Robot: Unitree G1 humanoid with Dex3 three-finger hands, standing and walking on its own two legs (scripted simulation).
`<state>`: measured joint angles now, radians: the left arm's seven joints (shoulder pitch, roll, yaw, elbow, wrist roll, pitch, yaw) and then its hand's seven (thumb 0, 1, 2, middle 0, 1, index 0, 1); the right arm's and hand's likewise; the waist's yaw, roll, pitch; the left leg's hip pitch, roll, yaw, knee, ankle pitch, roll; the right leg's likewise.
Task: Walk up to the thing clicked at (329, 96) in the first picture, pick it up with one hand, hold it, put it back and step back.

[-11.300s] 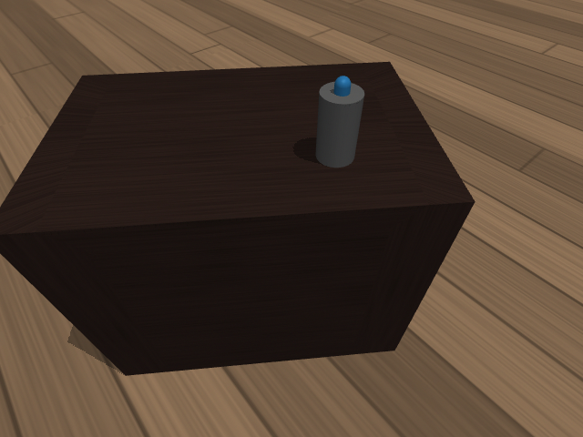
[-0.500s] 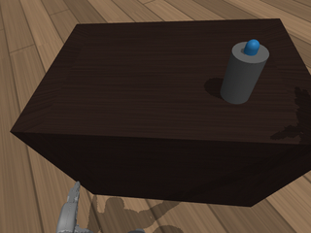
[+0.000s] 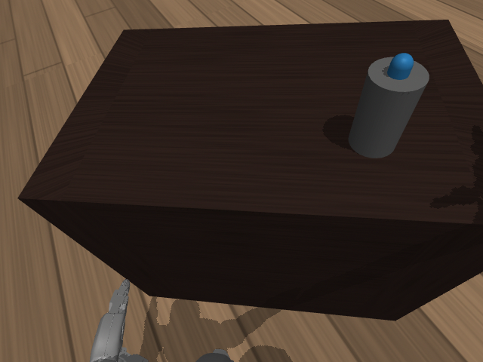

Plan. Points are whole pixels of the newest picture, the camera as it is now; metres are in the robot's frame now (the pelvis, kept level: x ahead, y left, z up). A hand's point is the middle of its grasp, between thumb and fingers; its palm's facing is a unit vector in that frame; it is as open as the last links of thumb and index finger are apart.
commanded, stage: approach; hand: right
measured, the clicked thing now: (385, 104) +0.53 -0.18 +0.10
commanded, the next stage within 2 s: close in in 0.46 s
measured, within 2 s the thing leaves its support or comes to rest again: neither
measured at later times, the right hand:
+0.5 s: hand out of the picture +0.46 -0.31 +0.11, palm faces +0.07 +1.00 +0.04, open 17.7 cm
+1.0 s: hand (416, 113) +0.51 -0.22 +0.11, palm faces +0.13 +0.99 +0.01, open 17.8 cm
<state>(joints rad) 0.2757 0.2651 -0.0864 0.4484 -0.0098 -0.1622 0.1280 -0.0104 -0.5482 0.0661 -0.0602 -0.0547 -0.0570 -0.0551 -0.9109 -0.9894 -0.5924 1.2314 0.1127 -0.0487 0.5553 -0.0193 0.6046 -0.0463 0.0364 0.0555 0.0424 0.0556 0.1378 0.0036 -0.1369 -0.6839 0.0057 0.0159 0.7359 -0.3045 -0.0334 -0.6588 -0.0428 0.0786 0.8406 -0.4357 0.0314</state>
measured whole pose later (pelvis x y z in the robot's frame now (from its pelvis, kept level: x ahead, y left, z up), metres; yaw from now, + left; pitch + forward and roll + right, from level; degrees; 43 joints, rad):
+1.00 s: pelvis -0.01 +0.00 -0.03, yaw +1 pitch +19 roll +2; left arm 0.32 0.24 0.00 0.22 0.02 -0.07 0.01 -0.01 -0.54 0.05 -0.06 -0.05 -0.07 -0.05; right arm -0.95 -0.63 -0.48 1.19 0.07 -0.22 0.22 -0.02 0.60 -0.04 0.03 0.05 0.03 0.05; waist 0.19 -0.02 -0.14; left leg -0.90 -0.01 -0.01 0.92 -0.36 -0.03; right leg -0.85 -0.05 0.06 1.01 -0.49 0.04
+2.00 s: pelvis -0.02 +0.00 -0.03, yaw +2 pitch +19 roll +2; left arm 0.33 0.24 0.02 0.18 0.02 -0.05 0.00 -0.01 -0.54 0.06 -0.05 -0.05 -0.06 -0.04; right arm -1.02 -0.57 -0.46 1.21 0.03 -0.23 0.10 -0.01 0.42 -0.39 0.76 0.60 0.79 0.61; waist 0.20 -0.01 -0.13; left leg -0.90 0.00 -0.02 0.91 -0.35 -0.04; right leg -0.84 -0.04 0.05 0.99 -0.48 0.03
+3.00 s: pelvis +0.01 +0.00 +0.00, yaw +1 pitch +15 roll +1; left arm 0.30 0.24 0.01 0.30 0.00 -0.07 0.02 -0.01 -0.53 0.06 -0.06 -0.05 -0.06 -0.05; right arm -0.92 -0.49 -0.38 1.09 0.06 -0.11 0.09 0.00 0.61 -1.03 0.57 1.05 0.60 1.06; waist 0.15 -0.01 -0.11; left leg -0.71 0.01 -0.02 0.78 -0.33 -0.03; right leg -0.65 -0.04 0.05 0.84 -0.45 0.03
